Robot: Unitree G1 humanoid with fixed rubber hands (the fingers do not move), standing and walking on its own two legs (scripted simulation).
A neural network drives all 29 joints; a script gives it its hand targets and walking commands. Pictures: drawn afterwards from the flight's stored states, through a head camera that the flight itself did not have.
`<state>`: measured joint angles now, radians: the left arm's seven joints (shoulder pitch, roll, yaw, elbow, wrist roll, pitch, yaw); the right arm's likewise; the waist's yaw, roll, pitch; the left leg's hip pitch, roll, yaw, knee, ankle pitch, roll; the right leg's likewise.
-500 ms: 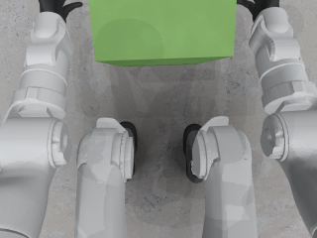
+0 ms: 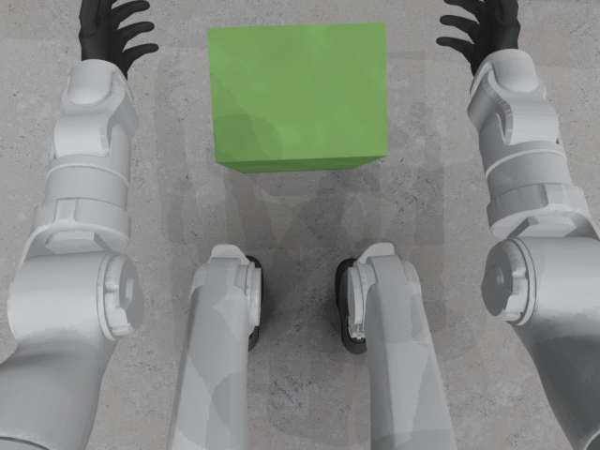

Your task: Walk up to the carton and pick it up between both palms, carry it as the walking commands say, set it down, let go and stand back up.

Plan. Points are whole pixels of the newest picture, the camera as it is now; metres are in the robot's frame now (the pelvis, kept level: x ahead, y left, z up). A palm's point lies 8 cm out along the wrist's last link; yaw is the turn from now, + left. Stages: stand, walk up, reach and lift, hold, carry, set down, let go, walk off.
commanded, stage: set down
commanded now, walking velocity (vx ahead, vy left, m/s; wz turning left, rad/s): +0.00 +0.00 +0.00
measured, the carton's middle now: (297, 115) +0.51 +0.01 -0.34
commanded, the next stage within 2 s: let go in 0.76 s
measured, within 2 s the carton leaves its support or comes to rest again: neither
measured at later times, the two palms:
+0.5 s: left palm out of the picture +0.52 +0.22 +0.04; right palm out of the picture +0.53 -0.20 +0.04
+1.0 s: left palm out of the picture +0.47 +0.22 +0.09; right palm out of the picture +0.48 -0.21 +0.09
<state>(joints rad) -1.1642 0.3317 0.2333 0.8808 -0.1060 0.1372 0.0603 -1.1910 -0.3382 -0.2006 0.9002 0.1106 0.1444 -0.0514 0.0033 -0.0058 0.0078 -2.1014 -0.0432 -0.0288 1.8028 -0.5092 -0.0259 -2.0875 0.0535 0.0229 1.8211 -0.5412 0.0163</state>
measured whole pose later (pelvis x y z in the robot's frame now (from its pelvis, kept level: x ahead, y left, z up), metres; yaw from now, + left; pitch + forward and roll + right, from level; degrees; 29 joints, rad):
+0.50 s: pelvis +0.02 +0.00 +0.13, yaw +0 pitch +47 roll +0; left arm -1.03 0.29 0.29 0.81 -0.05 0.15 0.00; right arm -1.06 -0.31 -0.26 0.84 0.05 0.16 0.02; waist 0.01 -0.01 -0.11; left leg -1.72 -0.04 -0.03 1.27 -0.37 -0.01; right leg -1.71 0.04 0.04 1.28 -0.40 0.02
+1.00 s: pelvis +0.06 +0.00 +0.21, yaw +0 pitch +43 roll +0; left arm -0.69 0.20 0.28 0.65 0.08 0.11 -0.04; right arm -0.70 -0.21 -0.26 0.67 -0.08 0.11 0.03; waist 0.01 0.00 -0.09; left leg -1.37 -0.03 -0.04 0.91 -0.28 -0.01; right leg -1.36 0.04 0.05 0.92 -0.30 0.01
